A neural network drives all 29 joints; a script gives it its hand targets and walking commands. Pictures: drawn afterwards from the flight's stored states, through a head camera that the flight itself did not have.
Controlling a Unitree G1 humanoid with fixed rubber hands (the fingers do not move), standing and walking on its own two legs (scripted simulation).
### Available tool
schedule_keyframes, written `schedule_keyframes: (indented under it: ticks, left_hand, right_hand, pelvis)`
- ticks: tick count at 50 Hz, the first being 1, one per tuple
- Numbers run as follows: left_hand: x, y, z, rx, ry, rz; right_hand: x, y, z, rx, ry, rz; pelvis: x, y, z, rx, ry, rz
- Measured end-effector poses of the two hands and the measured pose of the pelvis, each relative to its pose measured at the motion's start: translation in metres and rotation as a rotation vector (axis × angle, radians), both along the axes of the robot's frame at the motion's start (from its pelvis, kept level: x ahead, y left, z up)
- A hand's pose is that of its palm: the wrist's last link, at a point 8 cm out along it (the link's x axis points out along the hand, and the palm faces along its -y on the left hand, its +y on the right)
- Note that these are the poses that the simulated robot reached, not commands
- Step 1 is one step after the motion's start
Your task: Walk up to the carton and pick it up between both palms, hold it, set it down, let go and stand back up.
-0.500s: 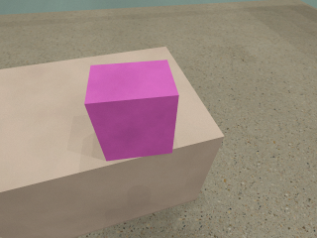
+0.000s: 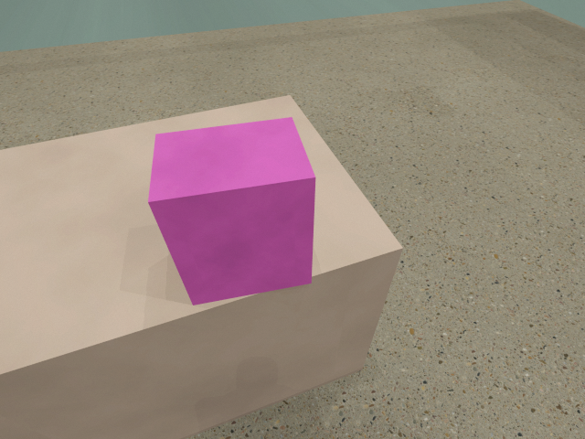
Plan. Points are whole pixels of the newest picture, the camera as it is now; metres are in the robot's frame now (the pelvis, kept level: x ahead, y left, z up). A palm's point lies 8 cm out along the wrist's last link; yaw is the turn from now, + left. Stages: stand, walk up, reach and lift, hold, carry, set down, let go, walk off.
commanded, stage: stand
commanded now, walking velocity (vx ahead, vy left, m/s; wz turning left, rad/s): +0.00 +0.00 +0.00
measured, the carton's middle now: (240, 215) +0.47 +0.08 +0.03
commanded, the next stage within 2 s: none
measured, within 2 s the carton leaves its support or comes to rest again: neither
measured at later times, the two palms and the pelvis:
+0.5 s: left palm out of the picture +0.01 +0.22 -0.14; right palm out of the picture -0.03 -0.21 -0.15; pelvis +0.00 +0.01 +0.00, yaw -1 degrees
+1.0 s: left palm out of the picture +0.00 +0.22 -0.14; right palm out of the picture -0.03 -0.20 -0.15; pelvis +0.01 +0.02 +0.00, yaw -1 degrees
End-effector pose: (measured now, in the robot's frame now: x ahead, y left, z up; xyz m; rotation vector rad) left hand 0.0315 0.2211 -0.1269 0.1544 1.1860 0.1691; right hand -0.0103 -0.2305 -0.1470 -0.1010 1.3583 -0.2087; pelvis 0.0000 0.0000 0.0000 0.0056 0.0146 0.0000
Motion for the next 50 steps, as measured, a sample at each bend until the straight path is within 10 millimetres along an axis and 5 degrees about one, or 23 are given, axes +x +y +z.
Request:
schedule_keyframes:
  ticks: [29, 50]
  left_hand:
    - [-0.025, 0.000, -0.012, -0.019, 0.159, 0.005]
    - [-0.029, 0.001, -0.015, -0.033, 0.213, -0.010]
  right_hand:
    - [-0.025, 0.024, -0.002, 0.020, 0.091, -0.035]
    - [-0.021, 0.035, -0.004, 0.029, 0.098, -0.039]
  pelvis:
    - [0.003, 0.011, 0.001, -0.004, -0.011, -0.017]
    - [0.008, 0.017, 0.001, -0.005, -0.031, -0.021]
